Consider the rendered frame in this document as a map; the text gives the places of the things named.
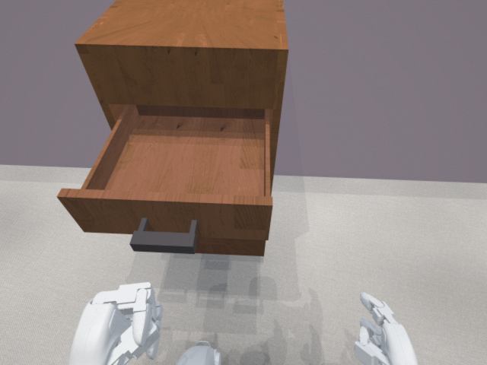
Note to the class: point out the cabinet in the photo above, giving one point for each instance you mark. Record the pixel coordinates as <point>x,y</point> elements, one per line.
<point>204,53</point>

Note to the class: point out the right robot hand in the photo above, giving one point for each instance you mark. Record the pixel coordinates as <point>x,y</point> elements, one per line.
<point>390,345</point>

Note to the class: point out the left robot hand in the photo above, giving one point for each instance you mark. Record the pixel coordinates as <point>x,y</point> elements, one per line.
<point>129,314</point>

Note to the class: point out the handle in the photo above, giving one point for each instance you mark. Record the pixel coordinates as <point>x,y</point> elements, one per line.
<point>149,241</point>

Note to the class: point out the left robot thigh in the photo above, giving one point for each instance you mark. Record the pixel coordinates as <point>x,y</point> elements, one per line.
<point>200,355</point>

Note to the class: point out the drawer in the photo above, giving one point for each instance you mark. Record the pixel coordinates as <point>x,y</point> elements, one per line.
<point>175,164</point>

